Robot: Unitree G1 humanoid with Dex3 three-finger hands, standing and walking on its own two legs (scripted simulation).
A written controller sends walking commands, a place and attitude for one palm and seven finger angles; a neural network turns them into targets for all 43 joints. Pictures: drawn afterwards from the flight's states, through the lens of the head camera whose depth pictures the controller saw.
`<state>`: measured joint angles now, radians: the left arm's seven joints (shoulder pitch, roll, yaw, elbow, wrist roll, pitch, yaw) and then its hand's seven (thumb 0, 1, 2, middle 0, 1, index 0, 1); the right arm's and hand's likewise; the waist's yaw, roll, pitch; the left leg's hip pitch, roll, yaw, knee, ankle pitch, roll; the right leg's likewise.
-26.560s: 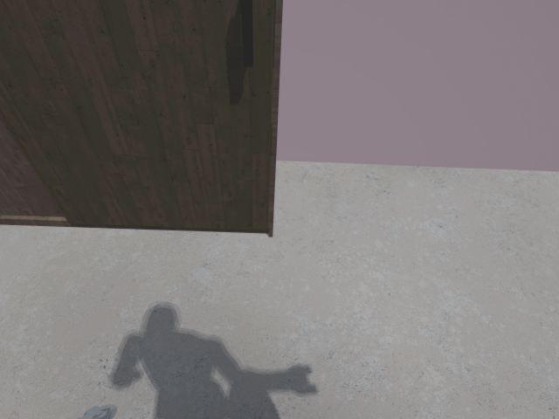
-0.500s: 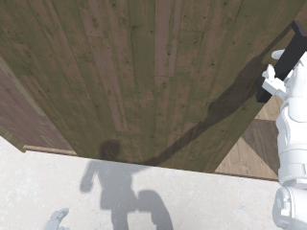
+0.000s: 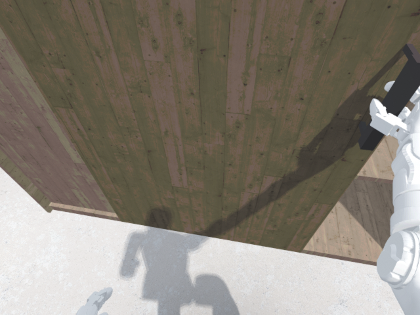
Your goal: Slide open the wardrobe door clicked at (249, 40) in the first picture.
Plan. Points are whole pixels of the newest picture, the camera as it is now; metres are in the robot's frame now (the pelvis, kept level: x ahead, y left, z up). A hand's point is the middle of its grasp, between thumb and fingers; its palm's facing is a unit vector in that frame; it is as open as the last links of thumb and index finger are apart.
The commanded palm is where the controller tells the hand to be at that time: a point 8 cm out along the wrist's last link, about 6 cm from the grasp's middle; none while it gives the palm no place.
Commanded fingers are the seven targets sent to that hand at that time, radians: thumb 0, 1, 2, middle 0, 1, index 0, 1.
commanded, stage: loosen the grip on the handle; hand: right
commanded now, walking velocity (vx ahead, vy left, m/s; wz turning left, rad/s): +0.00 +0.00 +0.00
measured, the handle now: (386, 101) +0.50 -0.29 +0.17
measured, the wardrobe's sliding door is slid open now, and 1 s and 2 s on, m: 0.44 0.44 0.44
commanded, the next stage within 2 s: slip the hand off the handle in 0.44 s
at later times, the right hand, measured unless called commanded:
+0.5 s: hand (386, 119) +0.46 -0.28 +0.15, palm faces +0.38 +0.91 -0.13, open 14.4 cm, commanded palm +0.41 -0.32 +0.16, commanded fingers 0.00 0.55 -0.20 0.25 1.15 0.25 1.15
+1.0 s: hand out of the picture +0.44 -0.35 +0.15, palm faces +0.38 +0.92 -0.12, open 14.7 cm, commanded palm +0.40 -0.38 +0.16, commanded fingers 0.00 0.55 -0.20 0.25 1.15 0.25 1.15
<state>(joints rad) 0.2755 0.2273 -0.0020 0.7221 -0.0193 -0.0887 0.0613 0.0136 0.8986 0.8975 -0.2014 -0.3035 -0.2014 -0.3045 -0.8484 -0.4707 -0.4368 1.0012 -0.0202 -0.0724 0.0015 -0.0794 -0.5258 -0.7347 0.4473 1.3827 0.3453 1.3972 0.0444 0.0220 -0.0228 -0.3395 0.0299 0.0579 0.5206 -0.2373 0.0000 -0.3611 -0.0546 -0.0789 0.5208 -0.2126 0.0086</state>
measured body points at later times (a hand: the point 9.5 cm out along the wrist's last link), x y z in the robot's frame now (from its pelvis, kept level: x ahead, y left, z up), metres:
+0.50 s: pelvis +0.02 +0.00 +0.00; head +0.06 -0.01 +0.45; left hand +0.08 +0.27 -0.11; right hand +0.43 -0.33 +0.16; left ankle +0.02 +0.12 -0.73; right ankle +0.03 -0.12 -0.73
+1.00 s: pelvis +0.05 -0.02 +0.00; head +0.08 -0.03 +0.44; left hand +0.16 +0.25 -0.11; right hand +0.41 -0.40 +0.16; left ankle +0.02 +0.12 -0.73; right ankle +0.03 -0.12 -0.73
